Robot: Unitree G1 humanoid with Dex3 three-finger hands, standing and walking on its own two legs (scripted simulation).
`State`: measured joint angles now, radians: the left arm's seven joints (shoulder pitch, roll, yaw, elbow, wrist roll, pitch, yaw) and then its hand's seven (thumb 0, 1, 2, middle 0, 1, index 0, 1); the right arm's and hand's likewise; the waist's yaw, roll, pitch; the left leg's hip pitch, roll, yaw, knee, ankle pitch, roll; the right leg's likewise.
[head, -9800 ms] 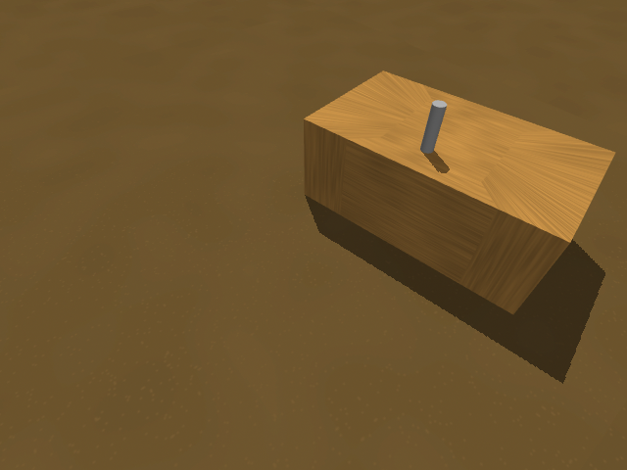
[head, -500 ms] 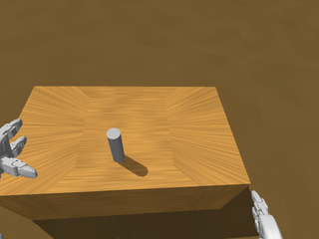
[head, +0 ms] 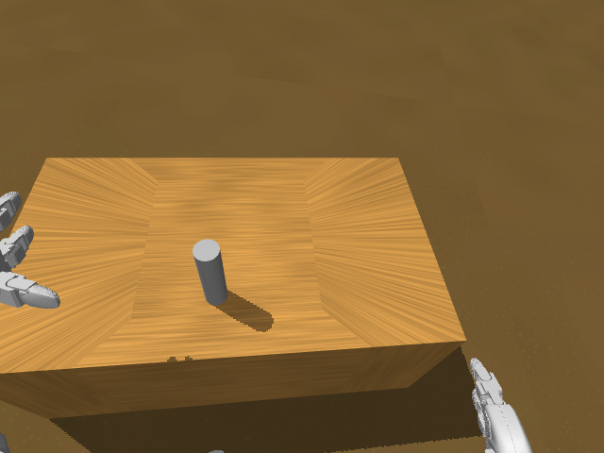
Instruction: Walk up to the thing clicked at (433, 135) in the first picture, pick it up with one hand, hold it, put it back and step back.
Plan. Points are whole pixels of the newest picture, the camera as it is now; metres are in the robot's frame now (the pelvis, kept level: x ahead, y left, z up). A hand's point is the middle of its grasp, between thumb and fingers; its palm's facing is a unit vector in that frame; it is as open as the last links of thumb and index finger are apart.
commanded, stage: go down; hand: left
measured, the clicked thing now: (211, 274) +0.50 +0.14 -0.21
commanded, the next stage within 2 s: approach in 0.10 s
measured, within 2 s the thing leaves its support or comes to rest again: neither
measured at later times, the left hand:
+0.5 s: hand (65, 258) +0.40 +0.30 +0.02, palm faces +0.08 -1.00 +0.03, open 17.4 cm
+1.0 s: hand (172, 304) +0.43 +0.21 -0.20, palm faces +0.03 -1.00 +0.04, open 17.5 cm
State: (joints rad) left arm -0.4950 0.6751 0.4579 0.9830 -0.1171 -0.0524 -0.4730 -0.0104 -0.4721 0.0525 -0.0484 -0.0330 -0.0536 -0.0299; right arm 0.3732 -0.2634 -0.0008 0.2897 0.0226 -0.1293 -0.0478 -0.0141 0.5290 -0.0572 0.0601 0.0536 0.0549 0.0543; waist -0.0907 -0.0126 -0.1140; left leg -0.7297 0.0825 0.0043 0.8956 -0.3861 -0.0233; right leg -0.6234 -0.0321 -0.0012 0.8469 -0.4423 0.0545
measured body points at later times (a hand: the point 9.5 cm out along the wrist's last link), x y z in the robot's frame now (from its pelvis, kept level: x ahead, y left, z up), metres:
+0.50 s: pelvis -0.02 +0.00 -0.02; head +0.08 +0.04 +0.41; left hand +0.39 +0.36 +0.02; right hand +0.15 -0.25 -0.05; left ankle +0.03 +0.13 -0.69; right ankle -0.02 -0.16 -0.69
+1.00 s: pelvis -0.05 +0.00 -0.15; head +0.14 +0.08 +0.25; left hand +0.43 +0.26 -0.20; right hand +0.11 -0.26 -0.08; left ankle +0.03 +0.13 -0.69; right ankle -0.02 -0.16 -0.69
